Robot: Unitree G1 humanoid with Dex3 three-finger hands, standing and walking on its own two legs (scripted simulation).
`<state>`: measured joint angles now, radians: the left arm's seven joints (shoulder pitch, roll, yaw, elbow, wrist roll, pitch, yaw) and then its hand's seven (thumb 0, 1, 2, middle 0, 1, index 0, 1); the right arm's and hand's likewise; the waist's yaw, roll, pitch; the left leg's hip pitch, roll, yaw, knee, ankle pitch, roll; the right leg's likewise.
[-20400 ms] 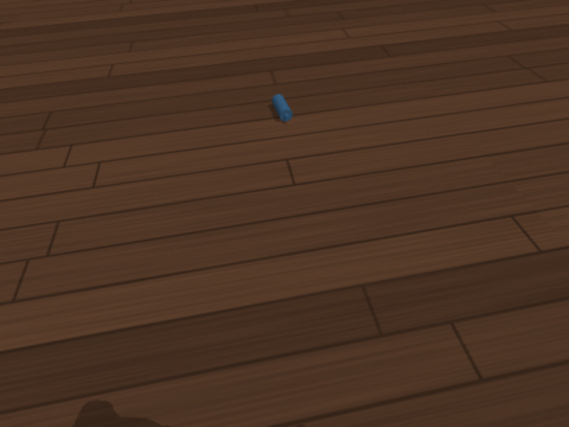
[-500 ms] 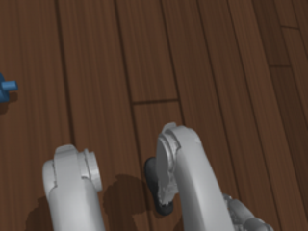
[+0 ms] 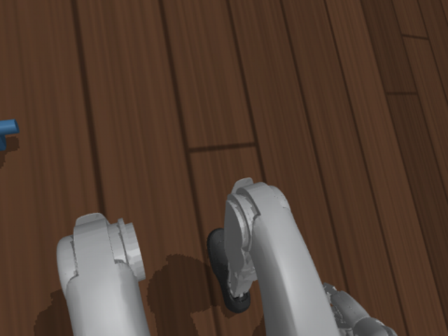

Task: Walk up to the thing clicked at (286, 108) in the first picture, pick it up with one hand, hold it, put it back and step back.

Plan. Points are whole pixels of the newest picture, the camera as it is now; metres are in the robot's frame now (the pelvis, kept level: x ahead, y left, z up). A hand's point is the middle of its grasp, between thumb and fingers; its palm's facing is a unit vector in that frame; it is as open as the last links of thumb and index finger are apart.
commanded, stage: rise first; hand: left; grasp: from above
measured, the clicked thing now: out of the picture +0.47 +0.41 -0.27
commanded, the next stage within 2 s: approach in 1.40 s
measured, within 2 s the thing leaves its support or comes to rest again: neither
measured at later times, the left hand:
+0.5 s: hand out of the picture +0.43 +0.45 -0.15, palm faces -0.42 -0.13 -0.90, open 14.3 cm
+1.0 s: hand out of the picture +0.43 +0.45 -0.15, palm faces -0.42 -0.13 -0.90, open 14.3 cm
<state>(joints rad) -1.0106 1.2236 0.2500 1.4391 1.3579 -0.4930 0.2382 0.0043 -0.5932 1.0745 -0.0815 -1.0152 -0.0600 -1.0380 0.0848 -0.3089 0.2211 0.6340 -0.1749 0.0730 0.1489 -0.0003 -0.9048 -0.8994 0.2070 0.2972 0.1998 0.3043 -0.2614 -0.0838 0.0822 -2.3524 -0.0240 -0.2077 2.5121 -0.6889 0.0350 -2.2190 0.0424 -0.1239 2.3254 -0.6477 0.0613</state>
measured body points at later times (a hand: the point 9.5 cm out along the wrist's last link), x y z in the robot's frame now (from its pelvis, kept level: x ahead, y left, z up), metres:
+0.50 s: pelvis +0.00 +0.00 +0.00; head +0.24 +0.15 +0.35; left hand +0.45 +0.45 -0.10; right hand +0.09 -0.27 -0.07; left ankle +0.07 +0.11 -0.28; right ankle +0.12 -0.14 -0.28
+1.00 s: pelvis +0.00 +0.00 +0.00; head +0.24 +0.15 +0.35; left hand +0.45 +0.45 -0.09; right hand +0.09 -0.27 -0.07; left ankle +0.07 +0.11 -0.28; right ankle +0.12 -0.14 -0.28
